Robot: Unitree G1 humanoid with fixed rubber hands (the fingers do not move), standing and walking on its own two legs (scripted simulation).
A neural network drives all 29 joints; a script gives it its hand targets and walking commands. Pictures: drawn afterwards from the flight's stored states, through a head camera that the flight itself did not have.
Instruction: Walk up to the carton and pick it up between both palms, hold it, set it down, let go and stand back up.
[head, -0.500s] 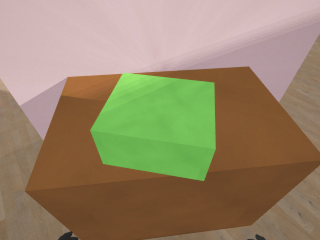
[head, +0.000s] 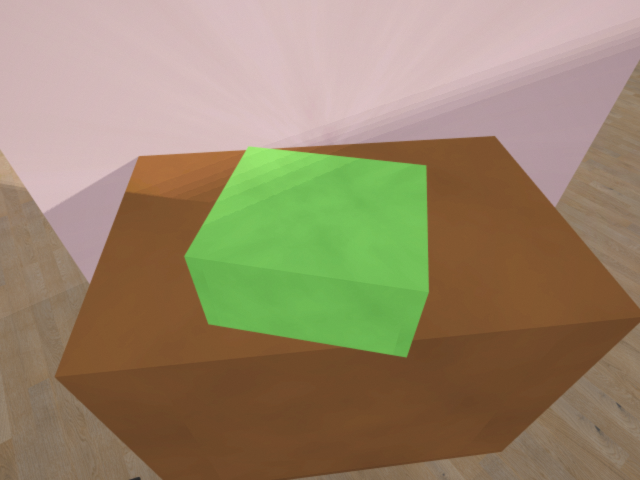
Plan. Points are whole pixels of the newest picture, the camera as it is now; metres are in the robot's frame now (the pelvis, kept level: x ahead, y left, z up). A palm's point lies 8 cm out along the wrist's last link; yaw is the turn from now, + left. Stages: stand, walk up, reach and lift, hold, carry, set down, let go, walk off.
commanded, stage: stand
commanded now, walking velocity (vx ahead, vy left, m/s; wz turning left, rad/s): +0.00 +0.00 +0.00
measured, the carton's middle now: (320, 242) +0.49 +0.03 +0.02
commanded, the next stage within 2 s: none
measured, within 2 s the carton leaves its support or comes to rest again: neither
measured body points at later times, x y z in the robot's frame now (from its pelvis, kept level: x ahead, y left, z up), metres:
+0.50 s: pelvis +0.00 +0.00 +0.00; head -0.01 +0.01 +0.45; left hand +0.10 +0.29 -0.12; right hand +0.10 -0.25 -0.12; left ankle +0.01 +0.12 -0.72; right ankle +0.01 -0.12 -0.72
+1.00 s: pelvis -0.01 +0.00 +0.00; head -0.01 +0.01 +0.45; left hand +0.09 +0.29 -0.12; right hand +0.09 -0.25 -0.12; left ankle +0.01 +0.12 -0.72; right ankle +0.01 -0.12 -0.72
